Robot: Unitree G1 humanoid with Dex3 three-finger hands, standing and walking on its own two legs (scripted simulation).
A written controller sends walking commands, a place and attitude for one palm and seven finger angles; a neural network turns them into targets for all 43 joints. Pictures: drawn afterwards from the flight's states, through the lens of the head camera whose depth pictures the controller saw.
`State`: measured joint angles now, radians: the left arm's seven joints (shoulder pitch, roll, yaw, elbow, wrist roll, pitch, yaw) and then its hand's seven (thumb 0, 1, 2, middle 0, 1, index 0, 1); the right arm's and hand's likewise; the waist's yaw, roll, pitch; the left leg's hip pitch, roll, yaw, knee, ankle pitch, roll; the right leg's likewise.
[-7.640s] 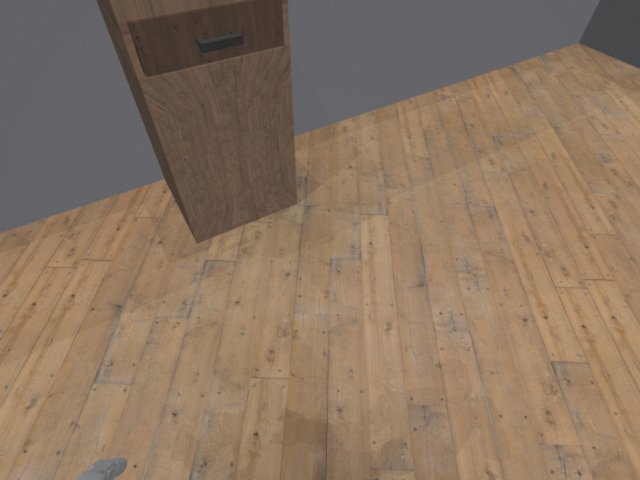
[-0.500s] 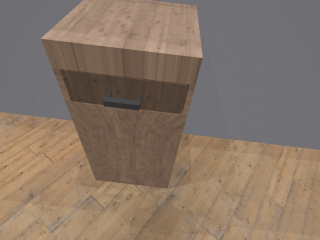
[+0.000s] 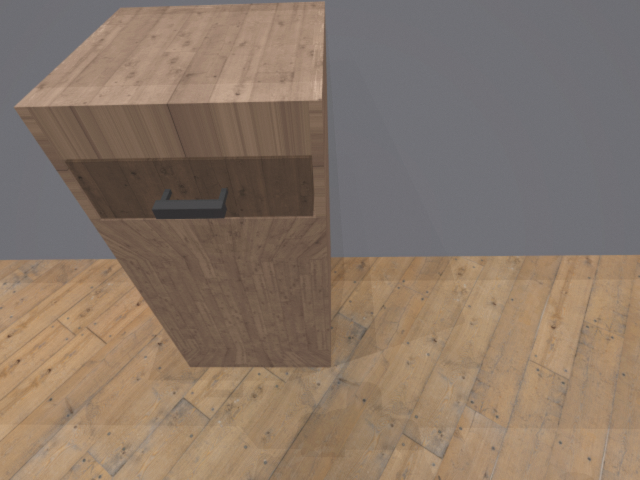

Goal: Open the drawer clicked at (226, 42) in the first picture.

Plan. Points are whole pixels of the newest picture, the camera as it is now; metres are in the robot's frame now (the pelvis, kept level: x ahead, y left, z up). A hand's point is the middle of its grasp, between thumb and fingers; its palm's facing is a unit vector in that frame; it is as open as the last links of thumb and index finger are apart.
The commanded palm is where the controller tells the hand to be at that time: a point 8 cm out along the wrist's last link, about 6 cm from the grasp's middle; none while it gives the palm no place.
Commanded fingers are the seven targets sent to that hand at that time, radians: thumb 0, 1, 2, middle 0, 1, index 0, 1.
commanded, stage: come to a stop and stand still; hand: left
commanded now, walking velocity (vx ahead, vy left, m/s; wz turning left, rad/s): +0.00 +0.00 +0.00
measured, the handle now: (192, 201) +0.56 +0.26 +0.01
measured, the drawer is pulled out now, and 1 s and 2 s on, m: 0.00 0.00 0.00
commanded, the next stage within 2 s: look again from close up in 0.30 s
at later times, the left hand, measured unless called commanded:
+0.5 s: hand out of the picture -0.03 +0.16 -0.17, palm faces +0.02 -0.98 -0.19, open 7.4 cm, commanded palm none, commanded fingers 0.00 0.90 0.90 -0.20 -0.30 -0.20 -0.30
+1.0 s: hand out of the picture +0.01 +0.20 -0.17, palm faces +0.01 -0.98 -0.20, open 7.4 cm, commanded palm +0.10 +0.25 -0.07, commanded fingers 0.00 0.88 0.89 -0.20 -0.31 -0.20 -0.31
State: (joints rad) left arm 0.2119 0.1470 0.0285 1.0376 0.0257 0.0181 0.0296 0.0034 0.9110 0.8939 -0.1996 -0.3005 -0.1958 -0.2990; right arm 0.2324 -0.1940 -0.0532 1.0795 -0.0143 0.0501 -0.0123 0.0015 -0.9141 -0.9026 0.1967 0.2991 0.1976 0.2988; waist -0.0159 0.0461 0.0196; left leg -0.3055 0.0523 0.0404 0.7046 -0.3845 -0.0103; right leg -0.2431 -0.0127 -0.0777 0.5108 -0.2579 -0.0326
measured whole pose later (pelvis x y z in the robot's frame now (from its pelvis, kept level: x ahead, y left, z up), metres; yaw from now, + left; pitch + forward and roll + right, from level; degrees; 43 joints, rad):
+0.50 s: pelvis -0.01 +0.00 +0.00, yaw +0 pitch +0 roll -1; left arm 0.32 0.10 0.00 1.12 0.02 -0.03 0.04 0.00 0.91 0.89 -0.20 -0.30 -0.20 -0.30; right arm 0.30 -0.15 -0.01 1.09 -0.01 0.01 -0.02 0.00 -0.91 -0.90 0.20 0.30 0.20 0.30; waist -0.01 0.06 0.03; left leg -0.22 0.06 0.02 0.53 -0.32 -0.01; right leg -0.24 0.03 -0.09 0.45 -0.21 -0.04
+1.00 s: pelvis +0.01 +0.03 +0.00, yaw -1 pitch -1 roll +0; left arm 0.28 0.15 0.00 1.11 0.01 -0.02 0.04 0.00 0.91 0.89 -0.20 -0.30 -0.19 -0.30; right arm 0.31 -0.14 0.02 1.12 -0.02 -0.03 -0.02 0.00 -0.91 -0.90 0.20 0.30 0.20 0.30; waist 0.00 0.01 0.01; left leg -0.13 -0.01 0.05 0.44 -0.29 0.03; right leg -0.21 -0.04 -0.05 0.47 -0.24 0.01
